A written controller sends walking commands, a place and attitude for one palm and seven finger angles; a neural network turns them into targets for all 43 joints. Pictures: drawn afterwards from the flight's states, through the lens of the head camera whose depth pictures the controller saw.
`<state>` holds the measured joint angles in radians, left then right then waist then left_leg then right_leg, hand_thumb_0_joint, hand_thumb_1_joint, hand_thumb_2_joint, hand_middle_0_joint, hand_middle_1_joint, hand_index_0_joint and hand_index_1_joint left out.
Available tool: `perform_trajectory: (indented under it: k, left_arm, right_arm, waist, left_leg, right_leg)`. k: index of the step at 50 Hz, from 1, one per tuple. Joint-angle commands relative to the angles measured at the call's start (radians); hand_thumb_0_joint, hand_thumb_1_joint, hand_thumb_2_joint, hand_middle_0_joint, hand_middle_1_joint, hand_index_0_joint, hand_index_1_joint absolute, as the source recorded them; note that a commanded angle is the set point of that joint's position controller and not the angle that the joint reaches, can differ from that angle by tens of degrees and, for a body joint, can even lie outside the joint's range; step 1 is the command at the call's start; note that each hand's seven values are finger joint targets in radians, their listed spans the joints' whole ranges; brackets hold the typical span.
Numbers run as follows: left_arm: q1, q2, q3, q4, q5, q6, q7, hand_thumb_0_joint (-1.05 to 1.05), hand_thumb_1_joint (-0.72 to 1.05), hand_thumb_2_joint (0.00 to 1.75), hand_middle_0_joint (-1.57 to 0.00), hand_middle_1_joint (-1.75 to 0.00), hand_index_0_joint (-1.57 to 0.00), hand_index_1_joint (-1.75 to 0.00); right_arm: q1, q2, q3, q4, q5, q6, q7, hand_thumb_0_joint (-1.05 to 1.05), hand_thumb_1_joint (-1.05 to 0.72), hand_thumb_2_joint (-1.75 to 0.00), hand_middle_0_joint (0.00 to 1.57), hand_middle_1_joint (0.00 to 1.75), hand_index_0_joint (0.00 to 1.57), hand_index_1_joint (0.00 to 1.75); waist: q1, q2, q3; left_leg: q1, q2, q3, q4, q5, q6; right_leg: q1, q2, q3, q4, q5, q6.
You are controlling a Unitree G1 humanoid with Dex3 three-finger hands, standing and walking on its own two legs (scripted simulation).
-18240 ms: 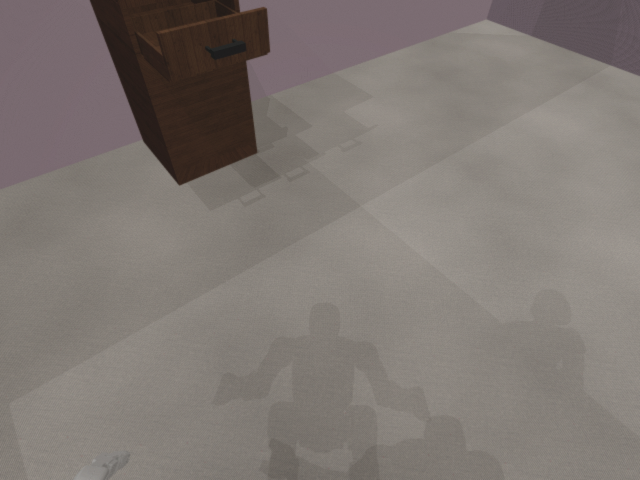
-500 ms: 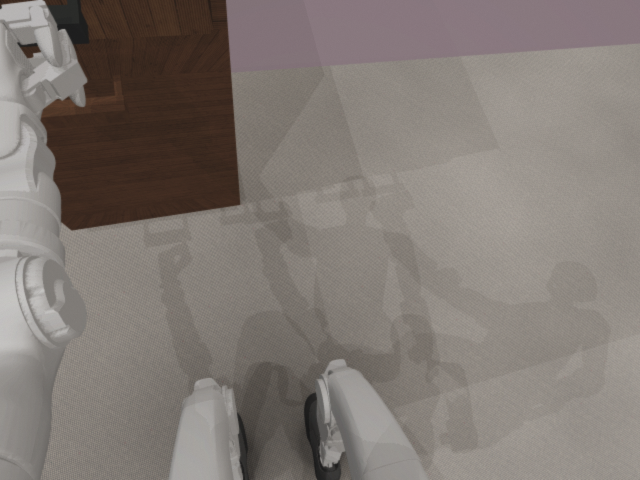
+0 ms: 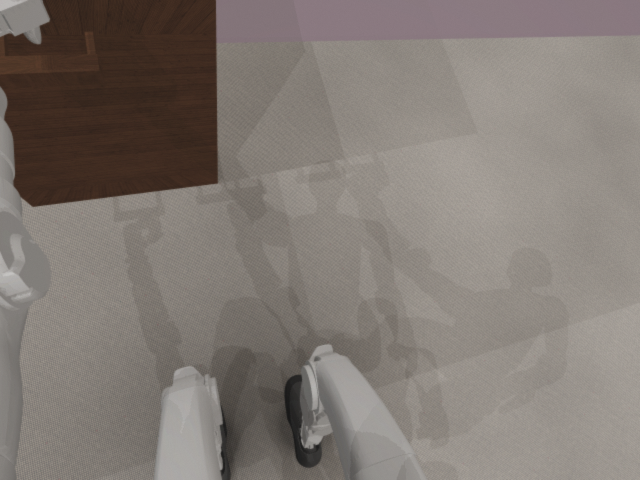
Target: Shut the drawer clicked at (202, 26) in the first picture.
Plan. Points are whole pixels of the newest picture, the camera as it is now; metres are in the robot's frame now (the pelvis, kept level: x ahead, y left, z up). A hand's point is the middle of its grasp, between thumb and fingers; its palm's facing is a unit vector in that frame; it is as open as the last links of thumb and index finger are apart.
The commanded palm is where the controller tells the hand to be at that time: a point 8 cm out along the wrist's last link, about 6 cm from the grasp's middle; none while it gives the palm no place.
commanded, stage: pull the fist back off the drawer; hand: left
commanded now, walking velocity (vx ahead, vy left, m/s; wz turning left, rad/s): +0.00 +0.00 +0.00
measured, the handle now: out of the picture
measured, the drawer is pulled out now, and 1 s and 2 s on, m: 0.00 0.00 0.00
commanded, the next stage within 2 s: draw the hand back to the body in 0.80 s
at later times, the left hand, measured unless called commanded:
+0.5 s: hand out of the picture +0.61 +0.21 +0.07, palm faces +0.09 -1.00 -0.03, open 3.3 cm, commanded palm +0.60 +0.20 +0.07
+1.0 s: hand out of the picture +0.59 +0.20 +0.09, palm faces +0.12 -0.99 -0.03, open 3.3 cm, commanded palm +0.53 +0.22 +0.10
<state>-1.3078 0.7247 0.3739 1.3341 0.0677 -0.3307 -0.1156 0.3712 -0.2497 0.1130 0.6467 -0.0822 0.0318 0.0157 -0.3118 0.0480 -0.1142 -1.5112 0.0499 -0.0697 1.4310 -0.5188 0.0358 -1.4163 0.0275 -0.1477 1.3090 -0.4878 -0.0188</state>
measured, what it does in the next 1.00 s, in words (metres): stands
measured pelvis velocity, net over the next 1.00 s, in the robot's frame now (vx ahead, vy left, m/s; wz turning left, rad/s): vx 0.04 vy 0.00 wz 0.00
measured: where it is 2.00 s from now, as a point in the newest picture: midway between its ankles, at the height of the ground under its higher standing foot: (260, 447)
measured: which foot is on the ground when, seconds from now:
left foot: down 0.00-1.00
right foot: down 0.00-1.00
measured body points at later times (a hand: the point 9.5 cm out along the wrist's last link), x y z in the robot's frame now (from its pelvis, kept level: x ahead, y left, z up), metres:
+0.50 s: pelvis -0.01 +0.00 +0.00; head +0.21 +0.06 +0.39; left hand +0.60 +0.26 +0.08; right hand -0.05 -0.24 -0.08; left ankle +0.05 +0.10 -0.58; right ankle +0.06 -0.12 -0.58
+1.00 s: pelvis +0.04 +0.00 +0.03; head +0.23 +0.03 +0.44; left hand +0.58 +0.25 +0.09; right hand +0.04 -0.25 -0.08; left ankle +0.05 +0.10 -0.58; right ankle +0.06 -0.12 -0.58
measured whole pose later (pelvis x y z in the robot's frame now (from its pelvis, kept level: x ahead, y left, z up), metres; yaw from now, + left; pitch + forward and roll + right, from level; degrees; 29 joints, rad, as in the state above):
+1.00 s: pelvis +0.04 +0.00 +0.03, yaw +0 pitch +31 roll -5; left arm -0.93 0.51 0.45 1.02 -0.04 -0.39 -0.12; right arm 0.37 -0.25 0.05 0.61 -0.05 0.08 0.06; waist -0.21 0.06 -0.13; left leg -1.28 0.07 0.00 1.30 -0.56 0.03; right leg -1.23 0.05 -0.08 1.21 -0.52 -0.01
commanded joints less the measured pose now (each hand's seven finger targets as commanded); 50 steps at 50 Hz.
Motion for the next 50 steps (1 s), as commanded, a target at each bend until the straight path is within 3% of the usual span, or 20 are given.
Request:
perform_trajectory:
  k: [1,5,14,17,22,24,26,28,30,33,34,35,38,39,43,45,48,49,50]
  left_arm:
    - [-0.676,0.167,-0.030,-0.284,-0.012,-0.071,0.037,0.00,0.90,0.90,-1.40,-1.60,-1.40,-1.60]
    - [-0.671,0.181,-0.029,-0.261,-0.016,-0.063,0.036,0.00,0.90,0.90,-1.40,-1.60,-1.40,-1.60]
    - [-0.649,0.202,-0.001,-0.249,-0.019,-0.052,0.023,0.00,0.90,0.90,-1.40,-1.60,-1.40,-1.60]
    - [-0.633,0.236,0.031,-0.248,-0.022,-0.046,0.021,0.00,0.90,0.90,-1.40,-1.60,-1.40,-1.60]
    - [-0.582,0.199,0.031,-0.264,-0.028,-0.038,0.011,0.00,0.90,0.90,-1.40,-1.60,-1.40,-1.60]
    - [-0.554,0.210,0.049,-0.278,-0.028,-0.039,0.007,0.00,0.90,0.90,-1.40,-1.60,-1.40,-1.60]
    - [-0.509,0.177,0.044,-0.308,-0.037,-0.041,0.005,0.00,0.90,0.90,-1.40,-1.60,-1.40,-1.60]
    - [-0.451,0.164,0.061,-0.339,-0.048,-0.050,0.002,0.00,0.90,0.90,-1.40,-1.60,-1.40,-1.60]
    - [-0.405,0.132,0.049,-0.361,-0.058,-0.051,0.001,0.00,0.90,0.90,-1.40,-1.60,-1.40,-1.60]
    - [-0.321,0.137,0.075,-0.362,-0.061,-0.059,0.009,0.00,0.90,0.90,-1.40,-1.60,-1.40,-1.60]
    - [-0.307,0.121,0.063,-0.374,-0.059,-0.063,0.011,0.00,0.90,0.90,-1.40,-1.60,-1.40,-1.60]
    - [-0.270,0.131,0.084,-0.385,-0.062,-0.068,0.016,0.00,0.90,0.90,-1.40,-1.60,-1.40,-1.60]
    - [-0.238,0.138,0.109,-0.398,-0.070,-0.094,0.023,0.00,0.90,0.90,-1.40,-1.60,-1.40,-1.60]
    - [-0.231,0.115,0.095,-0.408,-0.074,-0.102,0.022,0.00,0.90,0.90,-1.40,-1.60,-1.40,-1.60]
    - [-0.158,0.084,0.100,-0.413,-0.088,-0.136,0.015,0.00,0.90,0.90,-1.40,-1.60,-1.40,-1.60]
    - [-0.129,0.030,0.065,-0.398,-0.091,-0.142,0.008,0.00,0.90,0.90,-1.40,-1.60,-1.40,-1.60]
    - [0.079,0.067,0.123,-0.600,-0.126,-0.149,-0.006,0.00,0.90,0.90,-1.40,-1.60,-1.40,-1.60]
    - [0.159,0.049,0.116,-0.673,-0.144,-0.140,-0.012,0.00,0.90,0.90,-1.40,-1.60,-1.40,-1.60]
    - [0.231,0.016,0.093,-0.741,-0.161,-0.124,-0.020,0.00,0.90,0.90,-1.40,-1.60,-1.40,-1.60]
  right_arm:
    - [0.237,-0.242,-0.070,0.009,0.004,-0.022,-0.021,0.00,-0.90,-0.90,0.20,0.30,0.20,0.30]
    - [0.233,-0.247,-0.062,0.013,0.008,-0.044,-0.030,0.00,-0.90,-0.90,0.20,0.30,0.20,0.30]
    - [0.246,-0.250,-0.062,0.000,0.006,-0.054,-0.026,0.00,-0.90,-0.90,0.20,0.30,0.20,0.30]
    - [0.255,-0.250,-0.062,-0.006,0.005,-0.050,-0.023,0.00,-0.90,-0.90,0.20,0.30,0.20,0.30]
    - [0.259,-0.246,-0.072,-0.014,0.006,-0.042,-0.011,0.00,-0.90,-0.90,0.20,0.30,0.20,0.30]
    - [0.261,-0.246,-0.074,-0.018,0.006,-0.037,-0.007,0.00,-0.90,-0.90,0.20,0.30,0.20,0.30]
    - [0.257,-0.241,-0.082,-0.021,0.007,-0.031,-0.001,0.00,-0.90,-0.90,0.20,0.30,0.20,0.30]
    - [0.259,-0.237,-0.089,-0.029,0.007,-0.028,0.005,0.00,-0.90,-0.90,0.20,0.30,0.20,0.30]
    - [0.250,-0.231,-0.091,-0.032,0.012,-0.019,0.009,0.00,-0.90,-0.90,0.20,0.30,0.20,0.30]
    - [0.243,-0.227,-0.094,-0.036,0.015,-0.011,0.014,0.00,-0.90,-0.90,0.20,0.30,0.20,0.30]
    - [0.238,-0.224,-0.096,-0.039,0.016,-0.006,0.016,0.00,-0.90,-0.90,0.20,0.30,0.20,0.30]
    - [0.239,-0.222,-0.099,-0.043,0.017,-0.002,0.017,0.00,-0.90,-0.90,0.20,0.30,0.20,0.30]
    - [0.233,-0.214,-0.104,-0.042,0.017,0.006,0.020,0.00,-0.90,-0.90,0.20,0.30,0.20,0.30]
    - [0.230,-0.211,-0.107,-0.043,0.018,0.008,0.020,0.00,-0.90,-0.90,0.20,0.30,0.20,0.30]
    - [0.227,-0.203,-0.118,-0.043,0.020,0.019,0.025,0.00,-0.90,-0.90,0.20,0.30,0.20,0.30]
    - [0.223,-0.199,-0.124,-0.041,0.023,0.029,0.028,0.00,-0.90,-0.90,0.20,0.30,0.20,0.30]
    - [0.210,-0.202,-0.144,-0.096,0.038,0.043,0.034,0.00,-0.90,-0.90,0.20,0.30,0.20,0.30]
    - [0.204,-0.193,-0.148,-0.113,0.047,0.047,0.037,0.00,-0.90,-0.90,0.20,0.30,0.20,0.30]
    - [0.191,-0.187,-0.152,-0.128,0.059,0.050,0.039,0.00,-0.90,-0.90,0.20,0.30,0.20,0.30]
  waist:
    - [-0.100,0.389,-0.570]
    - [-0.110,0.375,-0.562]
    - [-0.092,0.353,-0.558]
    - [-0.080,0.313,-0.556]
    - [-0.056,0.325,-0.577]
    - [-0.038,0.331,-0.590]
    - [-0.022,0.347,-0.608]
    - [-0.001,0.338,-0.647]
    - [0.009,0.318,-0.644]
    - [0.033,0.291,-0.614]
    - [0.030,0.276,-0.606]
    - [0.048,0.267,-0.613]
    - [0.054,0.229,-0.618]
    - [0.048,0.224,-0.619]
    - [0.068,0.191,-0.623]
    - [0.064,0.187,-0.597]
    - [0.167,0.241,-0.790]
    - [0.187,0.236,-0.841]
    - [0.199,0.230,-0.845]
  left_leg:
    - [0.670,0.015,-0.121,-0.206,0.129,-0.001]
    - [0.635,0.019,-0.120,-0.211,0.082,0.004]
    - [0.602,0.014,-0.119,-0.208,0.077,0.004]
    - [0.552,0.011,-0.103,-0.198,0.078,0.009]
    - [0.595,0.013,-0.110,-0.205,0.109,0.003]
    - [0.625,0.016,-0.117,-0.211,0.135,-0.002]
    - [0.673,0.017,-0.118,-0.219,0.173,-0.009]
    - [0.710,0.017,-0.114,-0.220,0.227,-0.010]
    - [0.715,0.017,-0.101,-0.222,0.259,-0.011]
    - [0.702,0.013,-0.084,-0.228,0.273,-0.009]
    - [0.703,0.014,-0.077,-0.230,0.286,-0.009]
    - [0.703,0.013,-0.069,-0.230,0.312,-0.008]
    - [0.682,0.009,-0.048,-0.217,0.378,-0.003]
    - [0.689,0.009,-0.043,-0.214,0.404,-0.003]
    - [0.691,0.002,-0.024,-0.213,0.463,-0.003]
    - [0.720,0.003,-0.028,-0.218,0.495,-0.009]
    - [0.882,-0.005,-0.009,-0.269,0.663,-0.020]
    - [0.934,-0.007,-0.007,-0.288,0.748,-0.024]
    - [0.966,-0.008,0.000,-0.307,0.782,-0.025]
  right_leg:
    - [0.066,0.031,0.077,-0.167,0.067,-0.010]
    - [0.065,0.030,0.079,-0.168,0.046,-0.007]
    - [0.084,0.031,0.075,-0.162,0.046,-0.010]
    - [0.132,0.033,0.083,-0.167,0.042,-0.008]
    - [0.127,0.035,0.075,-0.163,0.058,-0.011]
    - [0.122,0.034,0.067,-0.153,0.069,-0.013]
    - [0.129,0.035,0.065,-0.159,0.089,-0.015]
    - [0.159,0.036,0.066,-0.161,0.111,-0.016]
    - [0.186,0.037,0.067,-0.171,0.128,-0.014]
    - [0.220,0.037,0.072,-0.180,0.133,-0.014]
    - [0.231,0.037,0.072,-0.186,0.143,-0.012]
    - [0.260,0.037,0.074,-0.189,0.159,-0.012]
    - [0.323,0.038,0.087,-0.193,0.219,-0.009]
    - [0.333,0.038,0.089,-0.193,0.246,-0.006]
    - [0.396,0.037,0.098,-0.193,0.327,-0.006]
    - [0.371,0.036,0.090,-0.193,0.338,-0.005]
    - [0.543,0.036,0.101,-0.216,0.476,-0.012]
    - [0.608,0.035,0.102,-0.233,0.544,-0.009]
    - [0.645,0.037,0.102,-0.256,0.581,-0.005]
